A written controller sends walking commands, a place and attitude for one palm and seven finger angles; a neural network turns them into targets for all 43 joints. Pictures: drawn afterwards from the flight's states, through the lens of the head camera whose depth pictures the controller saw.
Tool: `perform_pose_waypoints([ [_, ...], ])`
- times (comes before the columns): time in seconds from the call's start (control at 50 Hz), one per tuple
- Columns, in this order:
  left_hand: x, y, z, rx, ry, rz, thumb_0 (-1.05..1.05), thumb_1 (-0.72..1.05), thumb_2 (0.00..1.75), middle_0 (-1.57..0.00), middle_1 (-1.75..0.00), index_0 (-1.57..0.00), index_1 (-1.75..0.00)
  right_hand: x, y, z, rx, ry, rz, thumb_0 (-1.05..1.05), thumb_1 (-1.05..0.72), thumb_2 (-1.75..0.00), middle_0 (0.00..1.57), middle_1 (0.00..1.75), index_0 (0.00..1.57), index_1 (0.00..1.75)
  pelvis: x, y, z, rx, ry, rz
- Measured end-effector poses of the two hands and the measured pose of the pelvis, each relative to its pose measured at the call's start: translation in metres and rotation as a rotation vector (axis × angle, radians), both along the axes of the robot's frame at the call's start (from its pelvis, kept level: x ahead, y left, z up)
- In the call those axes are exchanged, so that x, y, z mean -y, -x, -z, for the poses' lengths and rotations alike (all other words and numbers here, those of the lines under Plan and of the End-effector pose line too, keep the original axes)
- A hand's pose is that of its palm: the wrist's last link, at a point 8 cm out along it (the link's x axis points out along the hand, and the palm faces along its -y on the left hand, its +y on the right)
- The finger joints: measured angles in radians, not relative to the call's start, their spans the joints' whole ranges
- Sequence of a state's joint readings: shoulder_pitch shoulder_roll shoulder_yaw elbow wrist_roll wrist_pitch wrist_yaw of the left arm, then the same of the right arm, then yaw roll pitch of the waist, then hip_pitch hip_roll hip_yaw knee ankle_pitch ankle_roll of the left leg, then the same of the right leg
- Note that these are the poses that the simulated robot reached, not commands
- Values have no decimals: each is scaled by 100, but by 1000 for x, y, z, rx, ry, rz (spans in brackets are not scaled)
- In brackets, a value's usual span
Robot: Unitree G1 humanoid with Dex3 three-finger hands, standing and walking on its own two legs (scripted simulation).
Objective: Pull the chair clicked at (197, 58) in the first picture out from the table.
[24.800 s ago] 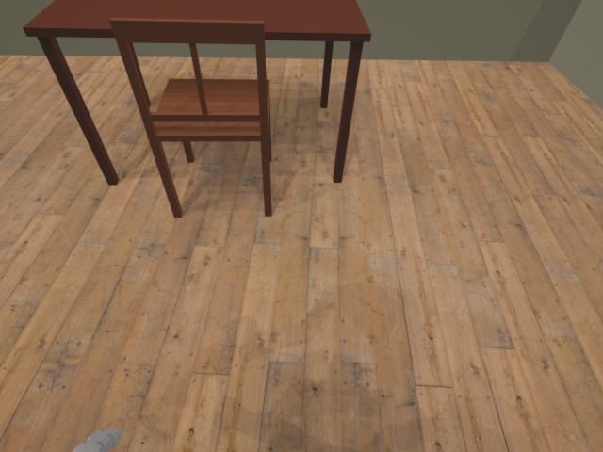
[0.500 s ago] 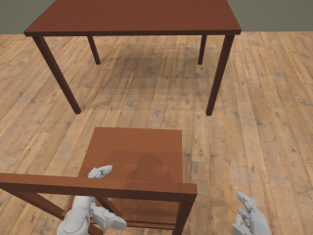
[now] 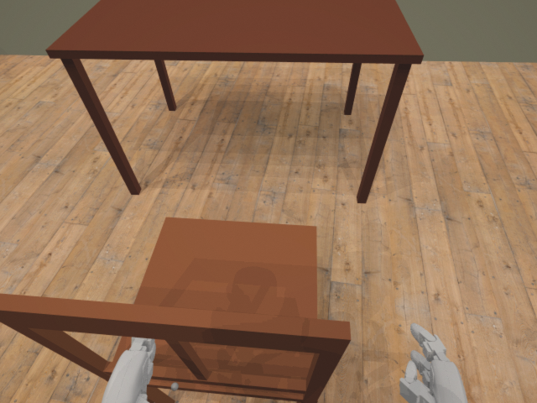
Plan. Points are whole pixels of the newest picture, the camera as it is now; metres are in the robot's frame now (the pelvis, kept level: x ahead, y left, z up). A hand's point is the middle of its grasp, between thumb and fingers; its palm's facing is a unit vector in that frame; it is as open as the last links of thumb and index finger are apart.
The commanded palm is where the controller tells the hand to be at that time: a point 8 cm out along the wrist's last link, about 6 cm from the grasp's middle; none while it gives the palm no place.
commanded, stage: draw the fingers out of the gap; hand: left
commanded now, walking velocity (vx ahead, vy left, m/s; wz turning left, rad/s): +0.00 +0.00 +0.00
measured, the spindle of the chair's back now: (190, 357) +0.21 +0.14 -0.08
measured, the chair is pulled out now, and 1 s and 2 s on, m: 0.67 0.67 0.66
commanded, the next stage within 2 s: draw the hand back to the body in 0.50 s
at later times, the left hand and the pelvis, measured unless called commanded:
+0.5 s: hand out of the picture +0.09 +0.14 -0.02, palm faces +0.01 -0.99 -0.16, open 17.5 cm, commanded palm +0.05 +0.19 +0.00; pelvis -0.01 +0.00 -0.01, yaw +0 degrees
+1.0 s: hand out of the picture +0.10 +0.16 +0.04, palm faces +0.04 -0.99 -0.12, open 17.5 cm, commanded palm +0.05 +0.22 +0.07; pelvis -0.03 -0.01 -0.03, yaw +0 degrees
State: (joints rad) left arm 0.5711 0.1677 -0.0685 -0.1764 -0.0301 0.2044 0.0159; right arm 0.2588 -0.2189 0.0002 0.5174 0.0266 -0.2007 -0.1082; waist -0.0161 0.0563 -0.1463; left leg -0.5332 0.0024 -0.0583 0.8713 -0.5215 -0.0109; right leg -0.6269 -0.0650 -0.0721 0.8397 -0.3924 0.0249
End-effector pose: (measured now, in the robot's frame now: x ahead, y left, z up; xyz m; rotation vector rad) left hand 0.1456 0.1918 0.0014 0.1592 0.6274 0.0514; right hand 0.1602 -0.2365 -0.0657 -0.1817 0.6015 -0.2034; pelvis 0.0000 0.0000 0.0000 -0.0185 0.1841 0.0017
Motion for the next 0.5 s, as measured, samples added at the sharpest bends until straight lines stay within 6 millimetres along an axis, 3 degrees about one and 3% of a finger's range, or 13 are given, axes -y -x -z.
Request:
perform_pose_waypoints([
  [0.26,-1,42,-1,-2,-5,-20,-1,-54,21,0,0,0,0,-17,-8,1,50,-12,-30,1,-90,-90,21,30,21,30,-3,9,9,-2,8,-11],
  [0.5,4,68,-4,-16,5,-16,-1,-54,21,0,0,0,0,-14,-2,2,68,-12,-2,1,-90,-90,21,30,21,30,-2,15,15,-4,8,-6],
])
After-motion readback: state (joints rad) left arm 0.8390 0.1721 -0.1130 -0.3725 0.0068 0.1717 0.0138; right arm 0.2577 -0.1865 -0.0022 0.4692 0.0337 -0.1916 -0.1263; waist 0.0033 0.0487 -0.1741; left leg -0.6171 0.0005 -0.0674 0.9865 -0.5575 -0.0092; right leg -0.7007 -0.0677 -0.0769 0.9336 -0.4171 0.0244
